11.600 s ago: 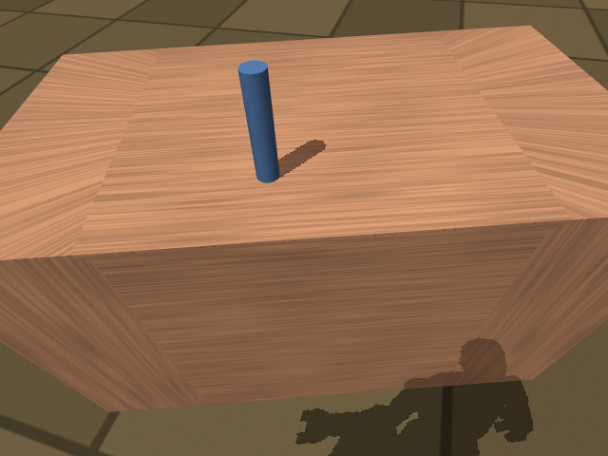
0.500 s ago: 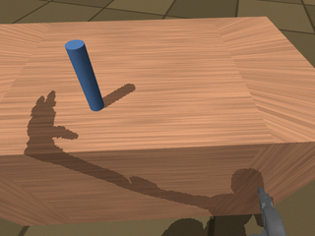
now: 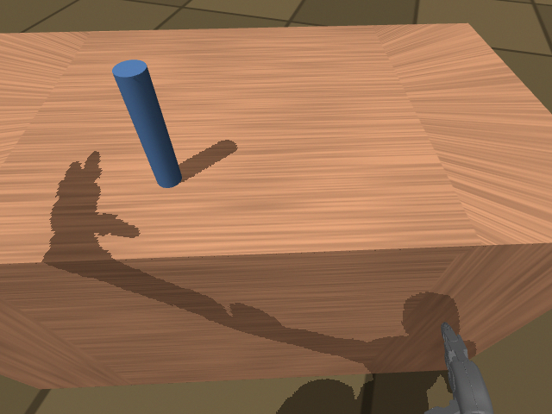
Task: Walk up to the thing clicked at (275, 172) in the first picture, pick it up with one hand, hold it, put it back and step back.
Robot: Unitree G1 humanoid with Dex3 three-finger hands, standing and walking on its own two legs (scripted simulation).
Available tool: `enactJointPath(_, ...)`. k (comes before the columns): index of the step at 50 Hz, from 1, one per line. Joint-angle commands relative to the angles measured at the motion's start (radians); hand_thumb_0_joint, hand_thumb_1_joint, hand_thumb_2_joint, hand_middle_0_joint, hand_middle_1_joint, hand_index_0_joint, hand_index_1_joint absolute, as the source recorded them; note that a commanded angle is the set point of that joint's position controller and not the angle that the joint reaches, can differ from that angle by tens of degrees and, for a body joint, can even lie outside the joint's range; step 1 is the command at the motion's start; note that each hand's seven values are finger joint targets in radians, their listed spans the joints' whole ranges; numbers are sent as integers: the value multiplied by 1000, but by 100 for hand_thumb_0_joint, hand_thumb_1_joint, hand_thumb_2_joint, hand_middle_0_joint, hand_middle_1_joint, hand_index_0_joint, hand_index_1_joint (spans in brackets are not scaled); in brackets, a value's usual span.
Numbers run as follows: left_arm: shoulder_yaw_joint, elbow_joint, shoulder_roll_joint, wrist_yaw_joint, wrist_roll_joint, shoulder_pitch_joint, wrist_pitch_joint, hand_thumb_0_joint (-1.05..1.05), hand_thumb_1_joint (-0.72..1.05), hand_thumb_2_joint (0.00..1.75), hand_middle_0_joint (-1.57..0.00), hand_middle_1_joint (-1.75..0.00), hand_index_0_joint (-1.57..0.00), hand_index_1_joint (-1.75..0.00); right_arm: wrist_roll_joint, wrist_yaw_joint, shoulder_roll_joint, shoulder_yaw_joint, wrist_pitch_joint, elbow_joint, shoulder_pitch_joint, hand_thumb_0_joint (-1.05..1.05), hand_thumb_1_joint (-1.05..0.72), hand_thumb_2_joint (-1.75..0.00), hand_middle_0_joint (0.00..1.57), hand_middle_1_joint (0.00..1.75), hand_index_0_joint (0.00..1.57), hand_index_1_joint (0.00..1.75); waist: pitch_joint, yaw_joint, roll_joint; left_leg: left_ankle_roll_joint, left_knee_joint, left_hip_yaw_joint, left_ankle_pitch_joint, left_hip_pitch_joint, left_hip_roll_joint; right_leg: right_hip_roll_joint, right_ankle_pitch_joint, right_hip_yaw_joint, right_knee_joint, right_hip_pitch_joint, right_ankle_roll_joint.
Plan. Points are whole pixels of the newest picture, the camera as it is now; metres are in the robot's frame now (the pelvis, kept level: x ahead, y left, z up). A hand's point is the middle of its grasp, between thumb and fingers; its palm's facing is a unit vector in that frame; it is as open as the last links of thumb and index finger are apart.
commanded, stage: approach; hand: left
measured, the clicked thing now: (152, 132) +0.50 +0.19 +0.14
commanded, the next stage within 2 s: close in in 0.12 s
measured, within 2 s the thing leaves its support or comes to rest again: neither
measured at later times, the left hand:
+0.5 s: hand (137, 159) +0.49 +0.22 +0.10, palm faces +0.14 -0.99 +0.03, open 17.6 cm
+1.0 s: hand (160, 167) +0.46 +0.18 +0.11, palm faces +0.13 -0.99 +0.02, open 17.6 cm
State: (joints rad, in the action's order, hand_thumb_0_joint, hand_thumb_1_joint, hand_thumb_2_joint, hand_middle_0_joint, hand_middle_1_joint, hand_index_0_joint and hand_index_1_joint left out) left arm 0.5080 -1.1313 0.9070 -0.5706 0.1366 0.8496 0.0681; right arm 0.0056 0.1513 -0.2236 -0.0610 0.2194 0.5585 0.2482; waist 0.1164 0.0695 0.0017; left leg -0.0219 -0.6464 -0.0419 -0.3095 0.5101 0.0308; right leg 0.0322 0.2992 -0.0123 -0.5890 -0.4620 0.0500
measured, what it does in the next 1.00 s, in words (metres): stands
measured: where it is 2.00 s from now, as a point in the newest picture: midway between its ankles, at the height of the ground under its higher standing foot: outside the picture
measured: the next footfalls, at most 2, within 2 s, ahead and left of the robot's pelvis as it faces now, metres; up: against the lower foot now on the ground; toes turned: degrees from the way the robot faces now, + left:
none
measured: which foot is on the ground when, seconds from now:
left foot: down 0.00-1.00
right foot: down 0.00-1.00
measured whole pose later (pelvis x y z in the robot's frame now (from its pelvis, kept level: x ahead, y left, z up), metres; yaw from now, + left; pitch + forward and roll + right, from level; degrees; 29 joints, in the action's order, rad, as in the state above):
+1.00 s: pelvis -0.01 -0.01 -0.03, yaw -1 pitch +12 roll -1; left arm 0.35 -0.85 0.40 -0.08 0.13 0.77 -0.09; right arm 0.00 0.00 -0.22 0.05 0.05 0.29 0.32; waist 0.09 0.10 0.01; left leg -0.04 -0.86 -0.04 -0.40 0.67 0.05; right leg 0.01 0.40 -0.03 -0.84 -0.65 0.04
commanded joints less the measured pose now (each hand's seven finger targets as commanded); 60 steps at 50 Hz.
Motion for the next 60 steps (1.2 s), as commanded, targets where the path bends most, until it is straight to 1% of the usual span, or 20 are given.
enactJointPath(1, -8, 197, 155, 13, 39, 403, -110, 0, -61, 6, -4, -6, -4, -7, -7, -4, -148, 54, 66, -187, -55, 0, 55, -5, 5, 5, 5, 5, 262, 52, 127, 32, 44, 26, 227, -259, -19, -50, -174, 56, 43, -89, -46)
enactJointPath(4, -13, 281, 126, 71, 46, 470, -155, 0, -61, 6, -4, -6, -4, -7, -9, -11, -161, 71, 65, -190, -33, 0, 56, -5, 5, 5, 5, 5, 316, 54, 150, 31, 23, 30, 167, -263, -25, -47, -134, 50, 28, -98, -42)
enactJointPath(6, 2, 304, 130, 120, 44, 477, -177, 0, -61, 5, -4, -6, -5, -6, -10, -17, -179, 82, 59, -255, -33, 0, 56, -5, 5, 5, 5, 5, 380, 57, 135, 31, -8, 29, 212, -270, -22, -45, -172, 47, 9, -72, -38)
enactJointPath(8, -16, 267, 61, 158, 47, 440, -193, 0, -61, 5, -5, -6, -5, -7, -8, -30, -161, 72, 43, -248, -2, 0, 55, -5, 5, 5, 5, 5, 363, 62, 127, 26, -29, 22, 264, -274, -13, -50, -192, 51, -13, -97, -41)
enactJointPath(12, 1, 265, 86, 233, 20, 391, -252, 0, -59, 3, -4, -5, -5, -4, -13, -60, -161, 96, 13, -272, 16, 0, 56, -4, 5, 5, 5, 5, 371, 42, 121, 30, -83, 30, 279, -177, -13, -43, -219, 40, -56, -78, -38)
enactJointPath(15, 40, 341, 110, 281, 20, 394, -293, 0, -58, 2, -6, -6, -7, -5, -17, -85, -149, 108, -16, -258, 27, 0, 55, -5, 5, 5, 5, 5, 432, 6, 178, 24, -115, 38, 318, -141, -13, -38, -263, 32, -96, -31, -40)
enactJointPath(18, 35, 466, 71, 337, 12, 442, -316, 0, -57, 3, -6, -6, -7, -5, -21, -102, -154, 129, -37, -325, -24, 0, 54, -5, 5, 5, 5, 5, 547, -9, 225, 14, -140, 31, 418, -180, 0, -44, -325, 37, -133, 2, -48)
enactJointPath(21, 13, 489, -6, 398, 13, 398, -304, 0, -57, 3, -6, -5, -7, -4, -18, -105, -188, 172, -60, -339, -19, 0, 53, -5, 5, 5, 5, 5, 550, -16, 190, 11, -145, 30, 420, -164, 3, -52, -339, 32, -145, 25, -50)
enactJointPath(22, -23, 456, -62, 410, 8, 358, -293, 0, -56, 2, -6, -5, -7, -4, -19, -105, -195, 187, -67, -336, -23, 0, 53, -5, 5, 5, 5, 5, 541, -1, 186, 10, -144, 26, 436, -177, 11, -57, -340, 34, -148, 8, -52)
enactJointPath(27, -68, 547, -134, 431, -4, 308, -282, 0, -55, 0, -7, -3, -8, -2, -9, -116, -149, 165, -89, -343, 1, 0, 54, -5, 5, 5, 5, 5, 526, 0, 150, 13, -150, 30, 491, -165, 13, -59, -405, 37, -159, 36, -48)
enactJointPath(30, -122, 481, -253, 411, 19, 220, -254, 0, -56, 0, -6, -4, -8, -2, -1, -121, -146, 167, -94, -326, 44, 0, 55, -5, 5, 5, 5, 5, 419, 26, 65, 25, -141, 40, 453, -127, 9, -60, -421, 34, -154, 23, -39)
enactJointPath(32, -120, 445, -243, 407, 18, 201, -226, 0, -56, 0, -7, -3, -9, -1, 0, -125, -176, 197, -105, -288, 87, 0, 55, -4, 5, 5, 5, 5, 350, 39, 78, 27, -136, 37, 448, -134, 12, -62, -373, 41, -143, -52, -42)
enactJointPath(33, -115, 527, -236, 408, 21, 242, -223, 0, -54, 0, -6, -2, -8, -1, 5, -138, -139, 164, -104, -316, 62, 0, 56, -4, 5, 5, 5, 5, 354, 21, 101, 24, -135, 37, 444, -138, 11, -60, -356, 43, -146, -53, -43)
enactJointPath(36, -125, 533, -274, 415, 31, 279, -209, 0, -59, 0, -6, -2, -8, -1, 7, -147, -145, 182, -107, -328, 95, 0, 55, -4, 5, 5, 5, 5, 322, 44, 87, 28, -136, 40, 389, -135, 8, -57, -322, 44, -147, -89, -41)
enactJointPath(42, -132, 642, -255, 455, 15, 397, -229, 0, -58, 0, -6, -2, -7, 0, 4, -146, -145, 180, -103, -453, 65, 0, 54, -5, 5, 5, 5, 5, 441, 52, 69, 36, -151, 45, 343, -179, -4, -45, -338, 34, -152, -33, -32)
enactJointPath(47, -137, 517, -260, 485, -2, 406, -230, 0, -61, 2, -10, -2, -10, -2, -6, -136, -134, 170, -113, -439, 41, 0, 55, -5, 5, 5, 5, 5, 370, 37, 79, 32, -131, 47, 180, -95, -11, -38, -190, 23, -136, -69, -38)
enactJointPath(50, -115, 455, -247, 508, -17, 387, -233, 0, -61, 1, -10, -2, -11, -2, -11, -131, -158, 203, -120, -456, 66, 0, 55, -5, 5, 5, 5, 5, 373, 47, 56, 32, -128, 49, 164, -81, -11, -41, -186, 22, -139, -57, -38)
enactJointPath(54, -114, 452, -251, 525, -25, 459, -259, 0, -61, 0, -11, -1, -11, -1, -15, -135, -130, 183, -120, -479, 34, 0, 55, -5, 5, 5, 5, 5, 349, 42, 57, 30, -122, 46, 104, -23, -12, -45, -128, 24, -139, -73, -42)
enactJointPath(57, -103, 339, -264, 532, -26, 408, -273, 0, -61, 0, -19, -7, -20, -6, -20, -136, -143, 193, -119, -489, 28, 0, 54, -4, 5, 5, 5, 5, 307, 46, 12, 32, -115, 45, 25, 30, -11, -48, -52, 23, -135, -94, -42)
enactJointPath(60, -79, 460, -165, 541, -43, 532, -306, 0, -61, 2, -31, -17, -33, -15, -21, -133, -112, 164, -121, -530, 37, 0, 55, -4, 5, 5, 5, 5, 445, 46, 53, 33, -132, 52, 85, 0, -15, -43, -120, 12, -147, -28, -38)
